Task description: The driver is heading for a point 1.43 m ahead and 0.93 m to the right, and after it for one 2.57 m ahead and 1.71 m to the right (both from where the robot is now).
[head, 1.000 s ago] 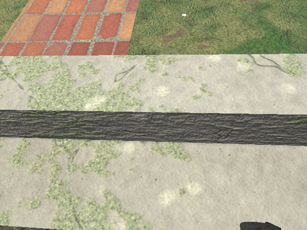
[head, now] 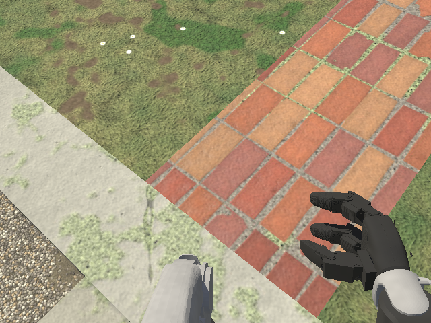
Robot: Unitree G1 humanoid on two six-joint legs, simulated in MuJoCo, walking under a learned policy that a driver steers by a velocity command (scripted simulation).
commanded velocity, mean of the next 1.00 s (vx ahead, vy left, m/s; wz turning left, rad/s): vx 0.06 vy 0.00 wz -0.45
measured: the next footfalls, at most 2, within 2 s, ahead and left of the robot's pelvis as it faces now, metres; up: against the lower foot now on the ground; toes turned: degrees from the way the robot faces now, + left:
left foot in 0.02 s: +0.28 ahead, +0.11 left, +0.18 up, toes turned +6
right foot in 0.76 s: +0.20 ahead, -0.10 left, +0.18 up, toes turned -29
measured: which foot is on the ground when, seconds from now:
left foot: up 0.00-0.00, down 0.02-0.76, up 0.78-1.00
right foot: down 0.00-0.04, up 0.06-0.74, down 0.76-1.00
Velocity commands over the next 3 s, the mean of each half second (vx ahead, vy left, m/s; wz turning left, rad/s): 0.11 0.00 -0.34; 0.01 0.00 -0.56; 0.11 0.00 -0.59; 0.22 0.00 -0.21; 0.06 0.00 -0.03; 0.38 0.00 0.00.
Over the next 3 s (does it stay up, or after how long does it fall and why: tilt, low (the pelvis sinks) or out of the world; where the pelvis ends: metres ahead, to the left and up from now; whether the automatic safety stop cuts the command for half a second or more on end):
stays up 0.45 -0.35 0.20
